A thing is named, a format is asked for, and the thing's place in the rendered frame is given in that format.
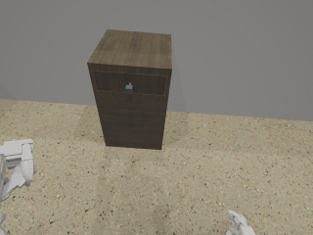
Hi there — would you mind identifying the robot right hand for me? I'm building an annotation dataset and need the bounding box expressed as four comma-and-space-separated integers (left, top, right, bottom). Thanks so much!
226, 210, 256, 235

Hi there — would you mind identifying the handle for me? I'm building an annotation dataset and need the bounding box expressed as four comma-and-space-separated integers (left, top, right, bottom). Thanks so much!
125, 82, 133, 94

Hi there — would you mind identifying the cabinet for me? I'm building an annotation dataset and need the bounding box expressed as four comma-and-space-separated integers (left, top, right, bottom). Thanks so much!
87, 29, 172, 150

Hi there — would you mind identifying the robot left hand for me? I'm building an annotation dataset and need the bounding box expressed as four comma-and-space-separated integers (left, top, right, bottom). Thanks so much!
0, 139, 38, 209

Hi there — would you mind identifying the drawer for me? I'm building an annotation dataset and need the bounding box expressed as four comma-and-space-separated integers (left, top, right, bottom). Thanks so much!
93, 70, 166, 95

